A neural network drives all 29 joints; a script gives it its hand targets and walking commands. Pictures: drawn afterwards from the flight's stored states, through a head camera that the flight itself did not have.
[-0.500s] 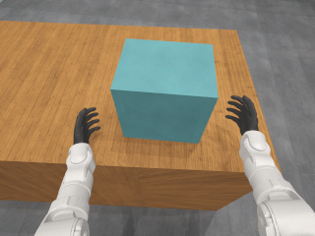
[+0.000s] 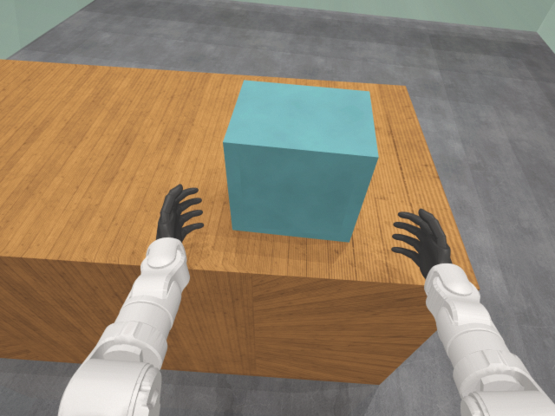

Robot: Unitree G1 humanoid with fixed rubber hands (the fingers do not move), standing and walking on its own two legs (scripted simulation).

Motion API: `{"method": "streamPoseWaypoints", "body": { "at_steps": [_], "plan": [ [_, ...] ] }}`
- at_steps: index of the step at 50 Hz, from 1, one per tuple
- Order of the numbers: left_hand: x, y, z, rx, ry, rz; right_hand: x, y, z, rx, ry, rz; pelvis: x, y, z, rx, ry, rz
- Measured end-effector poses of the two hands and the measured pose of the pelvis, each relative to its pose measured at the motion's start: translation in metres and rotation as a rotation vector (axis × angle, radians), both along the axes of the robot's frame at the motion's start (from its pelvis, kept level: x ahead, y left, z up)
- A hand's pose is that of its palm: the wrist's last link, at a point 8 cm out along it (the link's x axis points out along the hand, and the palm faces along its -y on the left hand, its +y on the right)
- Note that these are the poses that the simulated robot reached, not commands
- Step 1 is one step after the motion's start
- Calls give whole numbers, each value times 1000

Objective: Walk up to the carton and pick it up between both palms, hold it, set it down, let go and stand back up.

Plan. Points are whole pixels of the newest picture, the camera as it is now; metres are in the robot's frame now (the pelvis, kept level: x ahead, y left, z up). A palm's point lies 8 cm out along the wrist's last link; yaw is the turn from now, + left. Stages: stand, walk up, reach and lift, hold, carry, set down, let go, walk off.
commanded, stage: set down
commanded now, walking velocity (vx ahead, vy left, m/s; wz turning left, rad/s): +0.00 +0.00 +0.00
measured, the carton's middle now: (298, 163) +0.56 +0.01 +0.03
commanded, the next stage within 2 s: none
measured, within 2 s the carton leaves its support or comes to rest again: neither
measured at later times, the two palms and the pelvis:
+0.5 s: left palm (153, 284) +0.29 +0.21 +0.03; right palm (453, 296) +0.31 -0.23 +0.01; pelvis +0.05 +0.00 +0.00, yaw +0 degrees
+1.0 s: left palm (130, 325) +0.23 +0.23 +0.01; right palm (451, 335) +0.25 -0.21 +0.02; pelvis +0.04 +0.01 +0.00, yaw +0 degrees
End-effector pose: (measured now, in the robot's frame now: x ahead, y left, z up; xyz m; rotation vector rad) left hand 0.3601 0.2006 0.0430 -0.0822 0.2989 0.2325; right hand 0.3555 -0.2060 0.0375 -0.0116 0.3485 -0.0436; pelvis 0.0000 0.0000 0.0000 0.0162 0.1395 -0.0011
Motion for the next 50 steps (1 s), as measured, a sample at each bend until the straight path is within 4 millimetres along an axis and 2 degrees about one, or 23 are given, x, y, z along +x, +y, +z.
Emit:
{"method": "streamPoseWaypoints", "body": {
  "at_steps": [7,14,18,23,28,32,38,43,50],
  "plan": [
    [-21,11,-26,-3,49,37,11,0,-1,-6,-12,16,10,1,-1,3,10,2],
    [-45,16,-38,14,60,62,12,-8,-13,8,-12,33,31,-3,1,2,6,-1],
    [-52,11,-33,23,44,43,-1,-14,-21,14,-17,26,43,-4,2,-2,-14,-4],
    [-66,9,-21,31,13,22,-31,-24,-25,9,-25,-4,53,-5,4,-5,-63,-5],
    [-89,12,-15,36,15,21,-67,-31,-18,-13,-45,-28,54,-3,4,-6,-110,-5],
    [-105,16,-17,30,34,24,-86,-29,-10,-20,-55,-22,48,-1,4,-9,-138,-5],
    [-111,22,-15,30,55,40,-95,-15,-5,0,-35,17,37,5,4,-8,-154,-1],
    [-118,27,-14,29,72,46,-99,-9,-9,10,3,32,37,10,4,-9,-160,1],
    [-132,28,-31,33,168,40,-107,-8,-21,1,74,37,43,12,4,-10,-155,2]
  ]
}}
